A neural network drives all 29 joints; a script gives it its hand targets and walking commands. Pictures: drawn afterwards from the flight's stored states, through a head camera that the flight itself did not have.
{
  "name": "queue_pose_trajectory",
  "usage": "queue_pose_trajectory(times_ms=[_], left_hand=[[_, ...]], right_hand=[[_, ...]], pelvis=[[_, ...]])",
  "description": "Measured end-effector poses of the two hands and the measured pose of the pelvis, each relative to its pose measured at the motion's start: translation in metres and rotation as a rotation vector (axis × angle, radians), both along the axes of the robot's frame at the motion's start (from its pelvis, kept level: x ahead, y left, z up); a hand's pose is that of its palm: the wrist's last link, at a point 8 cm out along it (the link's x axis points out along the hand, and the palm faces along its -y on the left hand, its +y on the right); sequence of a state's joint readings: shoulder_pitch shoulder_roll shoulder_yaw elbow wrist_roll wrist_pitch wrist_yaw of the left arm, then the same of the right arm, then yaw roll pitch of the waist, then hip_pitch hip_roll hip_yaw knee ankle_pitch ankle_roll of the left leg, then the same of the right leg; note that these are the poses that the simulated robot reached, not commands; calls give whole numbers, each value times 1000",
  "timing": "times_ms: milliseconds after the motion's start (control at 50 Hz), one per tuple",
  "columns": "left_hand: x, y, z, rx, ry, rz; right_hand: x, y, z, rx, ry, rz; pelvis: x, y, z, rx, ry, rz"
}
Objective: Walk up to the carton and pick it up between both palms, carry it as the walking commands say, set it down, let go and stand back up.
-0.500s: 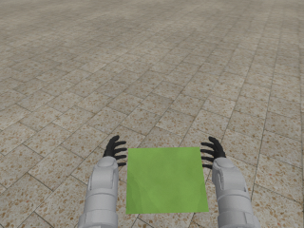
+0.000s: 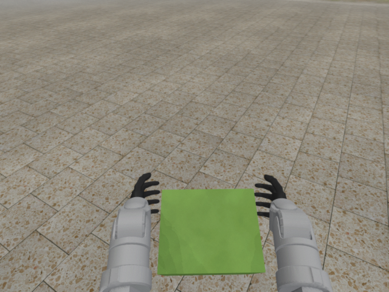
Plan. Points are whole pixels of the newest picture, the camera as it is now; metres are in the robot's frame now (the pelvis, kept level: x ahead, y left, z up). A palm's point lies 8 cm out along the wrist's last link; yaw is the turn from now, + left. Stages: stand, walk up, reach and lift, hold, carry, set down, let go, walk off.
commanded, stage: reach and lift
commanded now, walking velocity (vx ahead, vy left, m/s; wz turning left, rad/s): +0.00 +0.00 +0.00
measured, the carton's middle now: (207, 233) +0.30 -0.01 -0.05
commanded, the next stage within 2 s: hold in 0.96 s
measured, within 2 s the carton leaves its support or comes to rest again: neither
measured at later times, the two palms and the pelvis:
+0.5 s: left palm (133, 211) +0.29 +0.15 +0.06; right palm (273, 207) +0.29 -0.15 +0.05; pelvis +0.00 +0.00 +0.00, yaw +0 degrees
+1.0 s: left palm (132, 215) +0.28 +0.15 +0.05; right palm (274, 210) +0.29 -0.15 +0.05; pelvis +0.00 +0.00 +0.00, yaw +0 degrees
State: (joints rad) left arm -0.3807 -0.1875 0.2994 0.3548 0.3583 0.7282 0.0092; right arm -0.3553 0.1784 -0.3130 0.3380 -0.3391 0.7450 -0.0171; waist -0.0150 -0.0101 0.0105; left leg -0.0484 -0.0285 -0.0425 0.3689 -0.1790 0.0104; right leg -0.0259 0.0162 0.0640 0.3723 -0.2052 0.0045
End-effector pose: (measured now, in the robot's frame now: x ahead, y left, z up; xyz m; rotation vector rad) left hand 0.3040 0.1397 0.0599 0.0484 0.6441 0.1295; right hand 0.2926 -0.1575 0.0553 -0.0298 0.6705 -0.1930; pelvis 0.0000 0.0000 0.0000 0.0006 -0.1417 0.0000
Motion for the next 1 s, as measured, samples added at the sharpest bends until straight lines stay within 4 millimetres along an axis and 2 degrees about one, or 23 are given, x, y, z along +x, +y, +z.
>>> queue_pose_trajectory(times_ms=[500,1000], left_hand=[[-10,11,-4,0,4,29],[-21,11,-7,3,5,25]], right_hand=[[1,10,-2,-6,-3,49],[-7,9,-2,-10,-12,63]], pelvis=[[1,-1,-1,-1,-1,4],[-4,-3,-1,-1,-2,3]])
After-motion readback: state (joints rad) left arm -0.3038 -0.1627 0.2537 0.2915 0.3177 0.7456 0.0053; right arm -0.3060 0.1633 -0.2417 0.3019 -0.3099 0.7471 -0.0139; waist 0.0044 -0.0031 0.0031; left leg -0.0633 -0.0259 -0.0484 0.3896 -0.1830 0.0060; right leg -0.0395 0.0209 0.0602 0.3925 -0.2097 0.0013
